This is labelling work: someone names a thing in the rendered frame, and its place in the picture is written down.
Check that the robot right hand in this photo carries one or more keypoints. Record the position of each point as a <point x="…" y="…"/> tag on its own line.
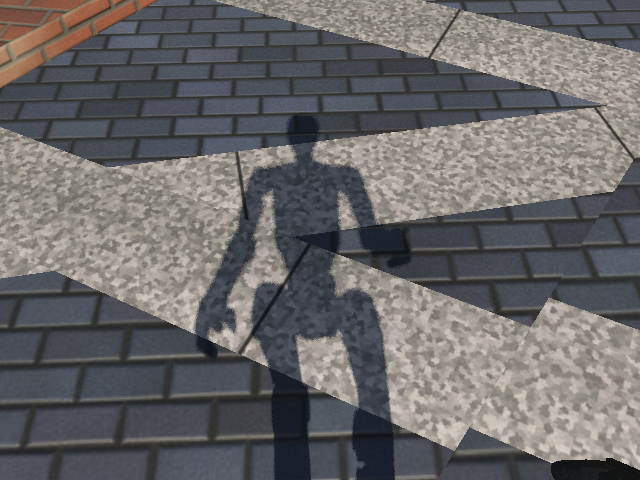
<point x="610" y="469"/>

